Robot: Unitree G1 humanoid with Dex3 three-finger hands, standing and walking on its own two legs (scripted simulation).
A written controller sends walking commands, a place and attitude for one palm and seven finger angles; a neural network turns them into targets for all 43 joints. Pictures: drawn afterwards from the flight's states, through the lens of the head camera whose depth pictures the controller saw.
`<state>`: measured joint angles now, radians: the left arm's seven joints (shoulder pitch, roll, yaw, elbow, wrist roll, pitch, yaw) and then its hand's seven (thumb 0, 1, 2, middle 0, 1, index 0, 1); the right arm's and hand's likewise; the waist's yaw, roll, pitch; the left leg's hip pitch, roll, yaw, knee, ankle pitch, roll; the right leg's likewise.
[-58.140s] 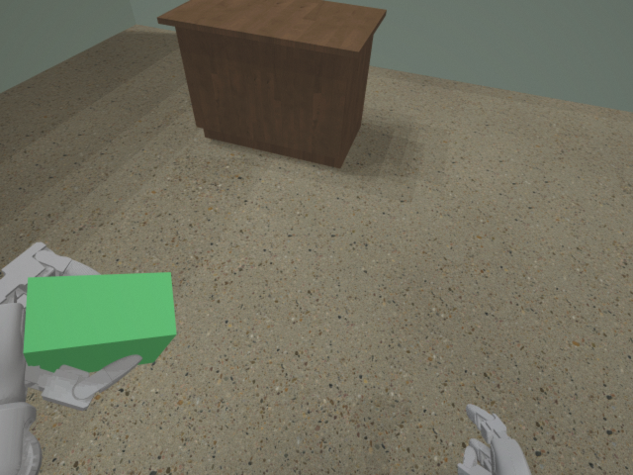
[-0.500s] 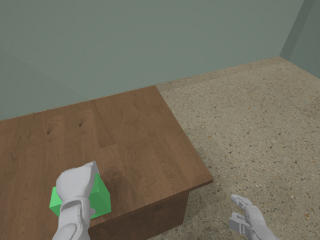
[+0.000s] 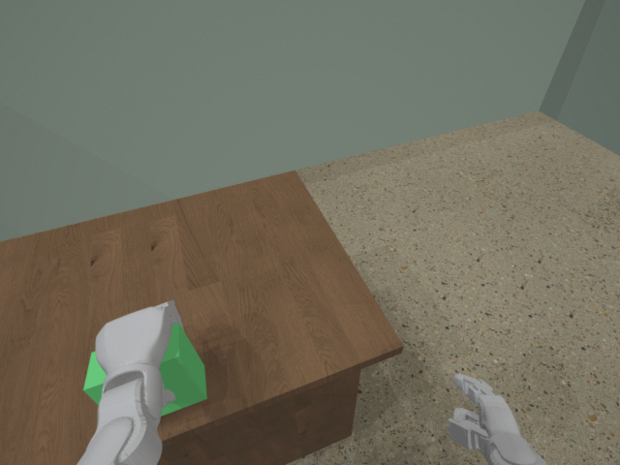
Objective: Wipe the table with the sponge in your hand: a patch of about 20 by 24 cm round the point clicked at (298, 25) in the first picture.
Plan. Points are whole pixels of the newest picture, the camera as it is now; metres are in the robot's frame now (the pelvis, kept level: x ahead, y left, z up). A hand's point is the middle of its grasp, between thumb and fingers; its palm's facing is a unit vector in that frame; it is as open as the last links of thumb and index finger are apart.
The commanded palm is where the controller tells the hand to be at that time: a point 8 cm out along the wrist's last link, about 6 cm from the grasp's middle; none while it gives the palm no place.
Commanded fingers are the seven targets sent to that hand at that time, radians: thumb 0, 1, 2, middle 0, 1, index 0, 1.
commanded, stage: lift the sponge slowly off the table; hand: left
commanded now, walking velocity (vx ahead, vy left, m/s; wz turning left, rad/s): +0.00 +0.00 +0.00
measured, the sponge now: (156, 382) +0.22 +0.26 -0.04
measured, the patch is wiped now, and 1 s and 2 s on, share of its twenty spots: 1.00 1.00 1.00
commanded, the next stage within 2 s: bring the sponge back beside the body in 0.74 s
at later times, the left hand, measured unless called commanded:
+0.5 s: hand (145, 344) +0.24 +0.26 +0.03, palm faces -0.01 -0.17 -0.99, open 10.2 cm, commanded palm +0.21 +0.26 +0.11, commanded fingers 0.00 0.10 1.30 -1.20 -1.60 -1.20 -1.60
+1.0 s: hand (135, 340) +0.23 +0.27 +0.06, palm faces +0.03 -0.18 -0.98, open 10.2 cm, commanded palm +0.20 +0.26 +0.13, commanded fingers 0.00 0.10 1.30 -1.20 -1.60 -1.20 -1.60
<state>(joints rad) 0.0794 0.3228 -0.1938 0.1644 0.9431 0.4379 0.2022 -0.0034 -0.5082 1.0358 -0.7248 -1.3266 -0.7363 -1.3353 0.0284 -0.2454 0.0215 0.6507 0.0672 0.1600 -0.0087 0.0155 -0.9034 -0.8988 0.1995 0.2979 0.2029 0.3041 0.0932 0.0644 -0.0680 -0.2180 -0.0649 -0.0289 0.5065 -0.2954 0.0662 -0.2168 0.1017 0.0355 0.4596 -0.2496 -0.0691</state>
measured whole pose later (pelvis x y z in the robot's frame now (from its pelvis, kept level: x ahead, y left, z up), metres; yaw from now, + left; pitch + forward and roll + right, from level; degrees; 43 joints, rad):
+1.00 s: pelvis +0.01 +0.01 +0.00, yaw +0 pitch -2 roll -1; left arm 0.16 0.39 -0.16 -0.11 0.92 0.47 0.10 -0.01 -0.51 1.04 -0.73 -1.32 -0.74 -1.33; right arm 0.00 -0.25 0.04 0.63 0.06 0.16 0.00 0.02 -0.90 -0.90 0.20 0.30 0.20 0.30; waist 0.11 0.08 -0.04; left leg -0.13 -0.07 -0.02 0.44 -0.28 0.07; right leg -0.13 0.10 0.05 0.39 -0.23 -0.06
